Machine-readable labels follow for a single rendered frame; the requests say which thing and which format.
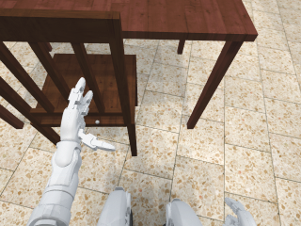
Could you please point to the left robot thigh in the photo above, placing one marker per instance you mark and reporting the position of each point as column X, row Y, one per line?
column 116, row 207

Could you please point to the robot right hand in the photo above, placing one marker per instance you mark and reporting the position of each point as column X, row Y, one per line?
column 244, row 218

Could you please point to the left robot shin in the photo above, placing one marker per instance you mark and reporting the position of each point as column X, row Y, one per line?
column 127, row 219

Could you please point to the left robot forearm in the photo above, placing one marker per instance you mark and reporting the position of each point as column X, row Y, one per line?
column 54, row 208

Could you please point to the robot left hand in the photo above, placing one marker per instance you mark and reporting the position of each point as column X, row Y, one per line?
column 73, row 119

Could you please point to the chair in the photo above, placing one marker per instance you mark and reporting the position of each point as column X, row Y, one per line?
column 112, row 78

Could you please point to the table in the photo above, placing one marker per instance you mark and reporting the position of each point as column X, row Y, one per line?
column 209, row 20

